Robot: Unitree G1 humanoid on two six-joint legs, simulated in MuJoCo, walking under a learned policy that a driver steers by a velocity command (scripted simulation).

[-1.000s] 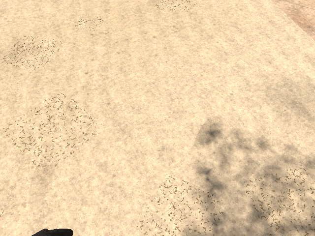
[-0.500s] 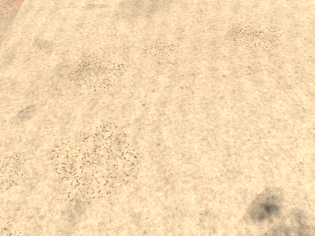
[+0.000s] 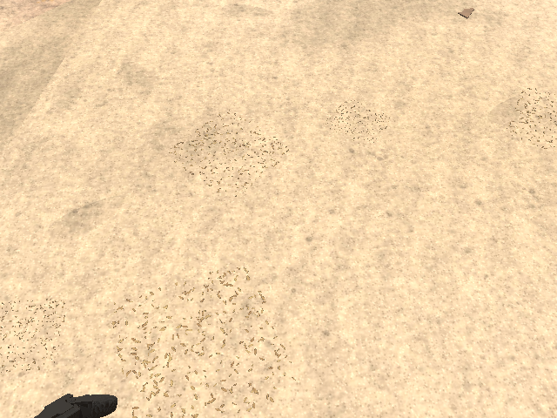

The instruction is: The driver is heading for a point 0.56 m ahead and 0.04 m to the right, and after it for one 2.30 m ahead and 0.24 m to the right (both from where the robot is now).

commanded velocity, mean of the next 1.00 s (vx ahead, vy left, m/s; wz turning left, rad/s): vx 0.50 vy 0.00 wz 0.09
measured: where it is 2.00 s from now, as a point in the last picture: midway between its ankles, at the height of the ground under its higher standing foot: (270, 234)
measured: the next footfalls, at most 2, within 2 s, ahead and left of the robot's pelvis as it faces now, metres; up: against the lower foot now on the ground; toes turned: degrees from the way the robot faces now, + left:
right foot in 0.14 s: +0.26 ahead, -0.14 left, +0.00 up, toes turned +8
left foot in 0.64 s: +0.49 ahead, +0.14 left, +0.00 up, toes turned +10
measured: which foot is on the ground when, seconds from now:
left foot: down 0.00-0.14, up 0.16-0.62, down 0.64-1.00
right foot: up 0.00-0.12, down 0.14-0.66, up 0.68-1.00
